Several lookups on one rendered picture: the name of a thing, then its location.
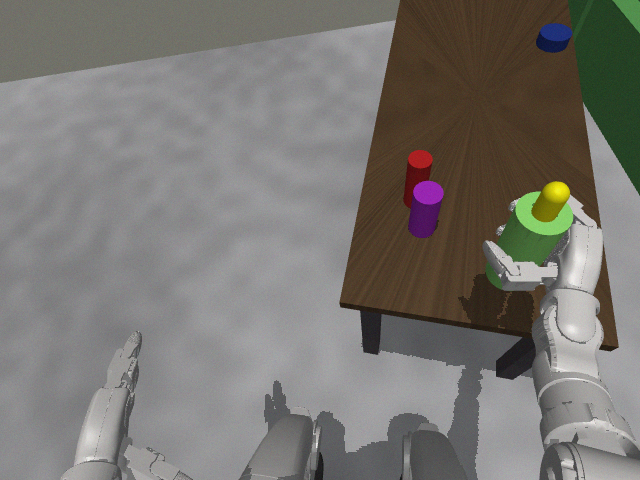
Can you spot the coffee table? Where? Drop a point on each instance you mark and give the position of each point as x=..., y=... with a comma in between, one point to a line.
x=466, y=82

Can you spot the right robot arm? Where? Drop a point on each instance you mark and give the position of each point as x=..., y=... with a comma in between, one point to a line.
x=583, y=437

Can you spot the sofa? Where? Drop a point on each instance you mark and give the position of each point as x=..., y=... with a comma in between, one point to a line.
x=606, y=36

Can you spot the left robot hand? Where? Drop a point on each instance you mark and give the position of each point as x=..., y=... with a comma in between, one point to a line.
x=104, y=433

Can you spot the left robot arm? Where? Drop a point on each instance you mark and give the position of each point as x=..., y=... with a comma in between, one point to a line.
x=94, y=470

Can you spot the right robot hand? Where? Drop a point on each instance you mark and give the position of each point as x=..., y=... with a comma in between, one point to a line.
x=575, y=262

